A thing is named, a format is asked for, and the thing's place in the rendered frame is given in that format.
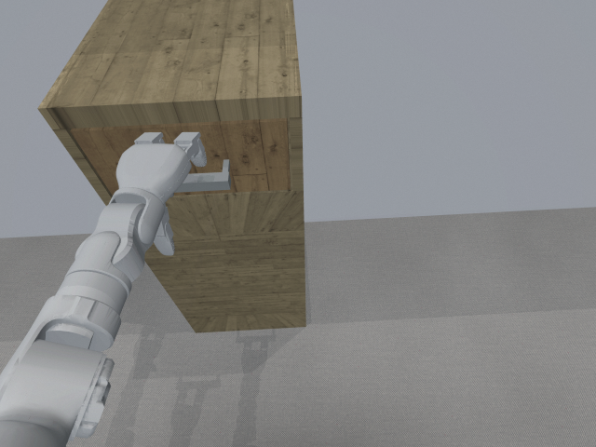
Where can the handle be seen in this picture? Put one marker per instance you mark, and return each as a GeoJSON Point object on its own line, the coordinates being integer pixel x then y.
{"type": "Point", "coordinates": [207, 181]}

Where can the left robot forearm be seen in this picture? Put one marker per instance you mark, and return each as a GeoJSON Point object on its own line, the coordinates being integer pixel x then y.
{"type": "Point", "coordinates": [85, 312]}

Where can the robot left hand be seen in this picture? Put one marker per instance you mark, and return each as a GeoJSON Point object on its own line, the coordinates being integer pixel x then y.
{"type": "Point", "coordinates": [160, 169]}

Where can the robot left upper arm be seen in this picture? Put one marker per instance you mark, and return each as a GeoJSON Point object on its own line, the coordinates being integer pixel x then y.
{"type": "Point", "coordinates": [57, 393]}

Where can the drawer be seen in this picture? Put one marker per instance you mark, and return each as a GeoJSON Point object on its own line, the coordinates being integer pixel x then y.
{"type": "Point", "coordinates": [258, 151]}

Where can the cabinet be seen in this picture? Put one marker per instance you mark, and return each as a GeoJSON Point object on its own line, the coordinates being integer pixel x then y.
{"type": "Point", "coordinates": [239, 259]}

